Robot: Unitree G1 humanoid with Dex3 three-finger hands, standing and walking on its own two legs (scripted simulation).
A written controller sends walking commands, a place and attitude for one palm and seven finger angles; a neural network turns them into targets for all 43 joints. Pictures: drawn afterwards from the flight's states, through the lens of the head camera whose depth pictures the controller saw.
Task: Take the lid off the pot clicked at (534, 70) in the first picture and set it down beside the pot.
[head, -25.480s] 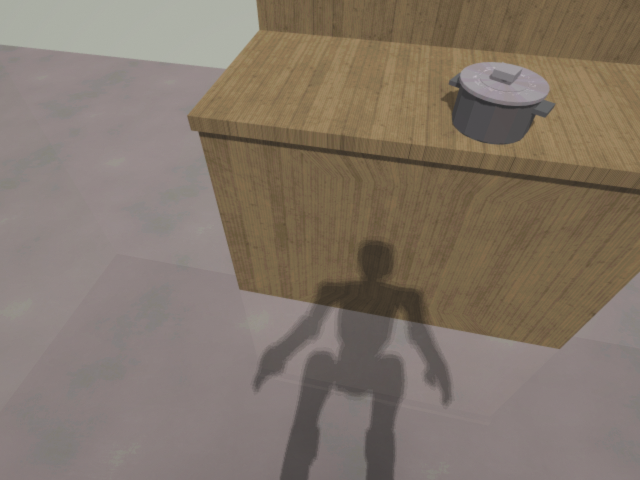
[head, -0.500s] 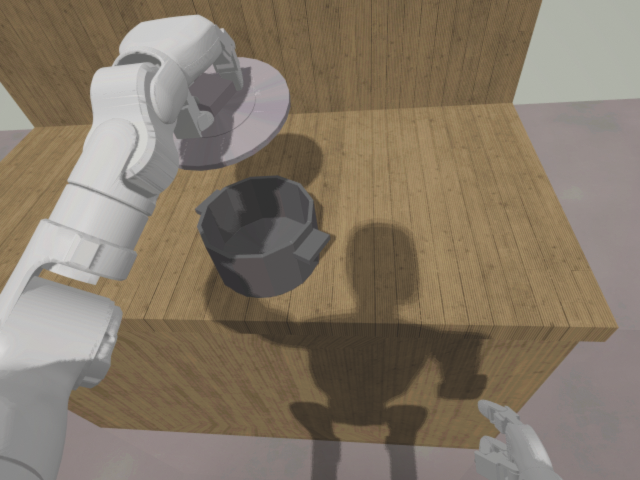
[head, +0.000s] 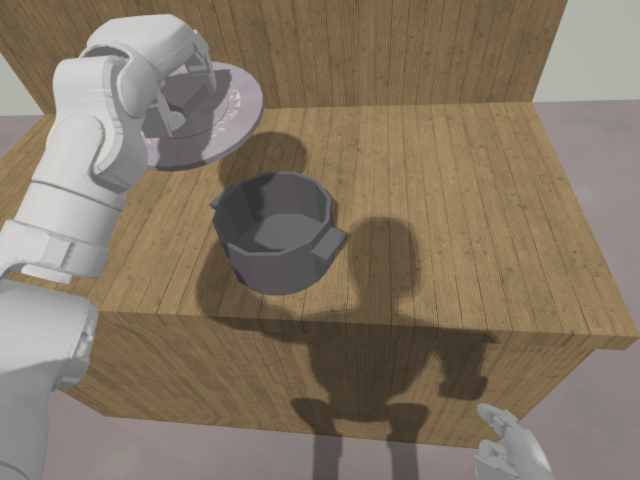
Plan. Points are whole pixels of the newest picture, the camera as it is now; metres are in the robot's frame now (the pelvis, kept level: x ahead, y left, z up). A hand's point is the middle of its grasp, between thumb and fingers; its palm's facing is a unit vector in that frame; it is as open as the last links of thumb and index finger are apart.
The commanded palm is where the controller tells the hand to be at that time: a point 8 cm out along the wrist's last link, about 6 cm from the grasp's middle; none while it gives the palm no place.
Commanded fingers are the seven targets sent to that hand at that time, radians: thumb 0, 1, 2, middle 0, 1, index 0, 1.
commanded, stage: move the lid sideways beside the pot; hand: left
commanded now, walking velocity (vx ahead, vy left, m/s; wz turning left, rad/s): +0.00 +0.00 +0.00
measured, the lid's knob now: (180, 95) +0.48 +0.17 +0.26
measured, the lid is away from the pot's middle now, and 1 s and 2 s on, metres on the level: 0.08 0.21 0.22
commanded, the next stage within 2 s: lower the lid onto the table in 1.36 s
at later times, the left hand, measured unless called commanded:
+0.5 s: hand (103, 108) +0.43 +0.24 +0.27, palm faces -0.09 +0.00 -1.00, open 8.0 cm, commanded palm +0.40 +0.24 +0.34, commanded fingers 0.00 0.40 1.31 -0.98 -0.76 -0.98 -0.73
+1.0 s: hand (51, 110) +0.43 +0.30 +0.27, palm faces -0.12 +0.00 -0.99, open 8.0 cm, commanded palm +0.41 +0.29 +0.34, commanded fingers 0.00 0.40 1.31 -0.98 -0.76 -0.98 -0.73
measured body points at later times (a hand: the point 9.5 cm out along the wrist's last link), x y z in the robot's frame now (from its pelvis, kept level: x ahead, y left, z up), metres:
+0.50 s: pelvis +0.00 +0.00 +0.00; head +0.03 -0.03 +0.45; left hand +0.43 +0.24 +0.32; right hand +0.16 -0.24 -0.12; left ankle -0.03 +0.08 -0.74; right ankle +0.02 -0.13 -0.74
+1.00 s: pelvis +0.00 +0.01 +0.00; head +0.04 -0.02 +0.45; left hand +0.43 +0.29 +0.33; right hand +0.15 -0.24 -0.12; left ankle -0.03 +0.08 -0.74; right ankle +0.02 -0.13 -0.74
